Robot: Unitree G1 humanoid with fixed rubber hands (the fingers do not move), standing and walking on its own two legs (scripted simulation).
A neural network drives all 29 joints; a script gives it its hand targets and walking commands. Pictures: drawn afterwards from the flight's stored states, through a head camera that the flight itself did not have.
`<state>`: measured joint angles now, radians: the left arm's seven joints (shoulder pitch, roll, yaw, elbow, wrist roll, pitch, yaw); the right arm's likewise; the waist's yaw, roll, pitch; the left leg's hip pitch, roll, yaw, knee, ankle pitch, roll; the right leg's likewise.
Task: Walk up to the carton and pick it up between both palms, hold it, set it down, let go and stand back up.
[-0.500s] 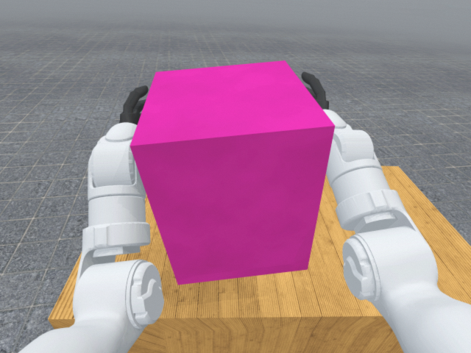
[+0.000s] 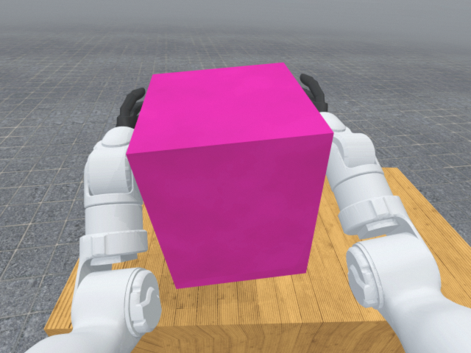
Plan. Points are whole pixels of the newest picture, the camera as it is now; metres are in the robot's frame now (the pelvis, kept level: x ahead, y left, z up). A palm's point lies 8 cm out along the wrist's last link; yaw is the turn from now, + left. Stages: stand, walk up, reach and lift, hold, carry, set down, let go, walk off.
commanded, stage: hold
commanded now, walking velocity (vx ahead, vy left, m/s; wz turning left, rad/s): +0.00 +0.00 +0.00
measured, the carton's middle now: (230, 174) +0.31 +0.00 +0.23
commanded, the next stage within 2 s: none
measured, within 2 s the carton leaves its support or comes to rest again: neither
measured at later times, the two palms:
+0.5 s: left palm (127, 135) +0.37 +0.15 +0.27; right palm (308, 123) +0.38 -0.14 +0.28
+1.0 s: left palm (129, 138) +0.37 +0.15 +0.26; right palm (309, 125) +0.38 -0.14 +0.28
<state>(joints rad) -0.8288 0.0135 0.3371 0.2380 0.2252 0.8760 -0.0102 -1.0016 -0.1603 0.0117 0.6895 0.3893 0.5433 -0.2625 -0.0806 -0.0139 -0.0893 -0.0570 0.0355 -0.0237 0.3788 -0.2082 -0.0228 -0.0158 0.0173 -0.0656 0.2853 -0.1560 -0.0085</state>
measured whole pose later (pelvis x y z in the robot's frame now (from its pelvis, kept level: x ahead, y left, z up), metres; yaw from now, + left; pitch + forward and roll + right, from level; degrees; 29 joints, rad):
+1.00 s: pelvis +0.00 +0.01 +0.00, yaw -1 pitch -6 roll -1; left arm -0.82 0.01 0.32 0.23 0.20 0.88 0.02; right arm -1.00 -0.17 0.04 0.69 0.41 0.56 -0.27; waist -0.07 -0.01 -0.08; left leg -0.06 0.03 -0.01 0.39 -0.22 -0.01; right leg -0.02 0.01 -0.05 0.29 -0.16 0.00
